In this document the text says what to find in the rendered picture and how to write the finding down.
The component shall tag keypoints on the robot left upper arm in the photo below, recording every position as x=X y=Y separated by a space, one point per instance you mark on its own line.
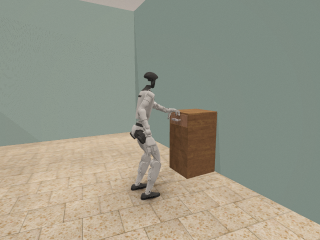
x=155 y=105

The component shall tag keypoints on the robot left forearm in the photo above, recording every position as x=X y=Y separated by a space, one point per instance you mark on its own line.
x=163 y=109

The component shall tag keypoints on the robot left hand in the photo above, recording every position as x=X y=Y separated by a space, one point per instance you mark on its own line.
x=173 y=110

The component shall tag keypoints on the robot right hand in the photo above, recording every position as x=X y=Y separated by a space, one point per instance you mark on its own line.
x=150 y=142

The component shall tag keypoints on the humanoid robot head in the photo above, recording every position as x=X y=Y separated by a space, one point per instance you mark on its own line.
x=150 y=76

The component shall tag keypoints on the drawer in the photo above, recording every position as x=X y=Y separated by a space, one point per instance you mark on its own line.
x=182 y=119

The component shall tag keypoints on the cabinet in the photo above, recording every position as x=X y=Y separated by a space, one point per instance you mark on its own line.
x=192 y=149

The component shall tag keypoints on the robot right upper arm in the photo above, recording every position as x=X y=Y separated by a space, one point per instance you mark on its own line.
x=146 y=101

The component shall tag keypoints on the robot right forearm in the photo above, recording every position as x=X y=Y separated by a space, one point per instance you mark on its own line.
x=144 y=122

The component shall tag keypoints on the right robot foot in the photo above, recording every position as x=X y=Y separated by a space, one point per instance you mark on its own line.
x=152 y=195

